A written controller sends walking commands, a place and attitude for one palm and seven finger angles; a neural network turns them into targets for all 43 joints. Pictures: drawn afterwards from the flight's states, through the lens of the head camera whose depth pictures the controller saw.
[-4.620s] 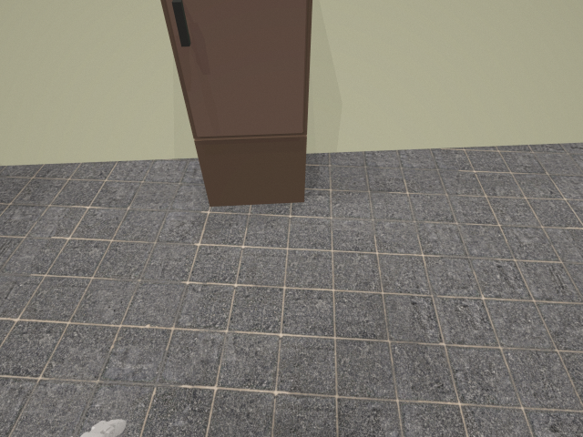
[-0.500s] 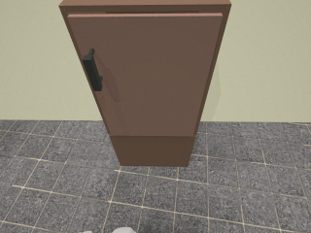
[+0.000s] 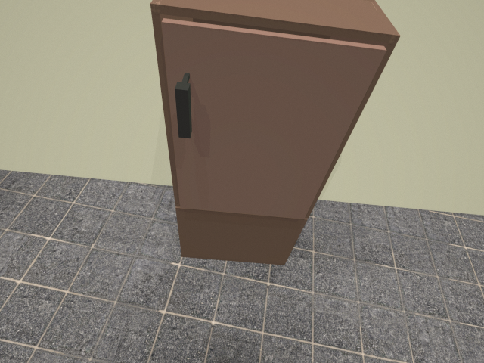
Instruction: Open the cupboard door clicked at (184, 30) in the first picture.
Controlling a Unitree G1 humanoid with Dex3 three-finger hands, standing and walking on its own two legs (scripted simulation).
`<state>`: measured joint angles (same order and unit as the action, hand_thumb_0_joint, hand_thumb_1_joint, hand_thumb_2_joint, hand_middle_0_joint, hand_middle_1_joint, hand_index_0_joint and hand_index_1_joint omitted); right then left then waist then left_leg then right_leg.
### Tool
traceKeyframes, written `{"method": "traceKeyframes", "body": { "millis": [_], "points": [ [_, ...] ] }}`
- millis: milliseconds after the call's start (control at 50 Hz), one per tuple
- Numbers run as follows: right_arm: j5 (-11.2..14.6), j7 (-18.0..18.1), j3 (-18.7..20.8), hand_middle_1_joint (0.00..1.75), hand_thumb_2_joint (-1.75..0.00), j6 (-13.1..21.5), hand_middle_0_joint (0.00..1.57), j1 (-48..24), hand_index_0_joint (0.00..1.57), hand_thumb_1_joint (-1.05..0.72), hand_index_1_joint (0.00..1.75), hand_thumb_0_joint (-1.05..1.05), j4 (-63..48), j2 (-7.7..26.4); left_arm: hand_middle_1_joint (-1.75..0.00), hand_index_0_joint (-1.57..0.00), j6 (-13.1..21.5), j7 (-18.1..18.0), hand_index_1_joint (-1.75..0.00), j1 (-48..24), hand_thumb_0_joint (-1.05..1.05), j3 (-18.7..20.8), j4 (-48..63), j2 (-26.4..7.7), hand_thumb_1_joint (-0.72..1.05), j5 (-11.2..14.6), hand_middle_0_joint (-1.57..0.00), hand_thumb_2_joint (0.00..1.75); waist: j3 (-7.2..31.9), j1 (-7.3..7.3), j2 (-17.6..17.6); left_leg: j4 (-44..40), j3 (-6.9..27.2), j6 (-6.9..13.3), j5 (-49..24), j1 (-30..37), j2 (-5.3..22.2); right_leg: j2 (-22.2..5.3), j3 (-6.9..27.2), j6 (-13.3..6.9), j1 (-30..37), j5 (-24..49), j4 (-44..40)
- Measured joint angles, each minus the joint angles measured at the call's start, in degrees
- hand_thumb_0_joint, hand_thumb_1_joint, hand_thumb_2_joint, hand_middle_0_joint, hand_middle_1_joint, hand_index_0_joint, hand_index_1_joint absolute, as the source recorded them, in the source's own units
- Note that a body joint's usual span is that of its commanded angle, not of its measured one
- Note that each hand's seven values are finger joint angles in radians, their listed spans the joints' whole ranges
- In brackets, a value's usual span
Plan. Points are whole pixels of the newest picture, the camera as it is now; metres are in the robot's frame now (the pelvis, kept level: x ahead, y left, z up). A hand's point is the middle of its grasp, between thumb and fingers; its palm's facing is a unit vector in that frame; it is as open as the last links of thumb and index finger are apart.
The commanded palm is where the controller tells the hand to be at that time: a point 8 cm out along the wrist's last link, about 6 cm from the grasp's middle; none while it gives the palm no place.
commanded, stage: come to a stop and stand still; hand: left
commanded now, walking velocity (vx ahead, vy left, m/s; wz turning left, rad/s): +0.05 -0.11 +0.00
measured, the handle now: (185, 105) +0.59 +0.18 +0.08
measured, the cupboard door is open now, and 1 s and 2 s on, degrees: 0 0 0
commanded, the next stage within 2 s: look again from close up in 0.72 s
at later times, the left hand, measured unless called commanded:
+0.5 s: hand out of the picture -0.02 +0.09 -0.18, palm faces +0.05 -0.98 -0.21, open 7.2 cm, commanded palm none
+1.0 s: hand out of the picture -0.04 +0.10 -0.19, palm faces +0.05 -0.99 -0.16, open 7.4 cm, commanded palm none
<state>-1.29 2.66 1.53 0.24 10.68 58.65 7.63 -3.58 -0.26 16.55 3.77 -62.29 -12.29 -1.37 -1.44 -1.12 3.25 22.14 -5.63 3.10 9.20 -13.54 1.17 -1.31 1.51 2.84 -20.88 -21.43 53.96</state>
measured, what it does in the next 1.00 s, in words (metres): steps on the spot: right foot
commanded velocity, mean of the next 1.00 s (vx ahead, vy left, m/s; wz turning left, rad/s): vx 0.01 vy -0.01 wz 0.00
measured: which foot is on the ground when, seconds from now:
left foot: down 0.00-1.00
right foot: up 0.00-0.24, down 0.26-1.00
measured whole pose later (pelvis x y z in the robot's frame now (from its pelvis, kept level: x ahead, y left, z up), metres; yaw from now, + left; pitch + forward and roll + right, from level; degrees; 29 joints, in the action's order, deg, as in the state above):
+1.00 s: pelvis -0.01 -0.05 -0.01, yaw +1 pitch +0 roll -2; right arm -0.7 1.9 1.8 1.0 14.5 60.2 9.6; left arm 2.0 -2.7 20.2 0.2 -63.0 -5.8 -1.3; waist -1.5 0.2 -1.7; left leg 33.3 -2.1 0.4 17.7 -15.4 2.3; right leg 1.5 -3.7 -1.2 -8.8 -19.6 28.7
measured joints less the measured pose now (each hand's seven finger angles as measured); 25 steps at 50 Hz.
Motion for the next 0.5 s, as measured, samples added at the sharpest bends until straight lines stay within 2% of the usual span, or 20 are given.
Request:
{"method": "traceKeyframes", "body": {
  "millis": [100, 180, 260, 300, 360, 440, 500],
  "points": [
    [-0.2, 0.0, 0.6, 0.30, -0.90, 0.0, 0.21, 2.2, 0.20, -0.92, 0.30, 0.00, 1.2, 0.4, -0.29, -0.20, -0.6, 0.2, -0.30, -0.4, 0.01, -0.2, -0.6, 0.4, 0.91, 0.1, -0.20, 0.90, 0.2, 1.69, -0.8, -1.3, -0.2, -0.5, -1.5, -0.2, 0.7, -0.7, -0.9, 0.0, 3.8, -2.9, -5.9],
    [-0.4, -0.4, 1.1, 0.30, -0.90, -0.5, 0.21, 4.4, 0.20, -0.91, 0.30, 0.00, 2.9, 1.1, -0.29, -0.20, -0.1, 0.1, -0.30, -2.1, 0.01, -0.8, -0.2, 1.2, 0.91, 0.3, -0.20, 0.90, 0.2, 2.99, -2.1, -1.3, 0.1, -1.4, -2.4, -1.0, 1.2, -0.7, -2.0, -0.9, 6.9, -4.2, -14.0],
    [-0.1, -0.8, 1.6, 0.30, -0.90, -1.2, 0.20, 6.9, 0.20, -0.91, 0.30, 0.00, 5.0, 1.6, -0.29, -0.20, 1.7, -0.3, -0.30, -3.2, 0.01, -1.3, 0.5, 2.0, 0.91, 0.6, -0.20, 0.90, 0.6, 3.22, -2.4, 1.0, 0.0, -3.0, -2.2, -2.4, 0.7, -0.9, -3.2, -2.3, 12.0, 3.9, -28.2],
    [0.3, -0.9, 1.6, 0.30, -0.90, -1.8, 0.20, 7.8, 0.20, -0.91, 0.30, 0.00, 6.3, 2.2, -0.29, -0.20, 2.2, -0.9, -0.30, -3.4, 0.01, -1.8, -0.1, 3.3, 0.92, 0.5, -0.20, 0.90, 0.5, 3.53, -4.5, 3.3, 1.2, -3.7, 0.8, -2.6, 1.6, 0.2, -4.2, -3.2, 12.9, 5.6, -28.5],
    [-0.1, -1.3, 1.0, 0.30, -0.90, -2.4, 0.20, 9.7, 0.20, -0.91, 0.30, 0.01, 7.5, 2.1, -0.29, -0.20, 2.7, -1.3, -0.30, -2.1, 0.01, -2.3, -0.5, 3.8, 0.93, 0.7, -0.20, 0.90, 2.2, 3.26, -5.5, 5.3, 2.3, -3.8, 5.1, -2.6, 2.3, 1.1, -4.8, -4.2, 13.9, 5.4, -29.8],
    [-0.1, -1.3, 0.2, 0.30, -0.90, -1.5, 0.20, 10.8, 0.19, -0.91, 0.30, 0.01, 8.0, 1.4, -0.29, -0.20, 3.2, -1.5, -0.30, -0.8, 0.01, -2.8, -1.2, 4.5, 0.93, 1.1, -0.20, 0.90, 2.3, 3.23, -6.5, 4.2, 4.1, -3.6, 0.8, -0.6, 3.8, 3.3, -5.6, -5.3, 14.1, 5.1, -29.6],
    [0.0, -1.0, -0.4, 0.30, -0.90, -1.2, 0.20, 10.4, 0.19, -0.91, 0.30, 0.01, 8.7, -0.1, -0.29, -0.20, 3.2, -1.6, -0.30, -0.5, 0.01, -2.9, -1.9, 4.5, 0.94, 1.4, -0.20, 0.90, 1.3, 3.29, -5.4, 3.9, 4.8, -6.2, 1.2, -0.1, 4.0, 3.5, -6.1, -5.8, 14.2, 4.5, -28.9]
  ]
}}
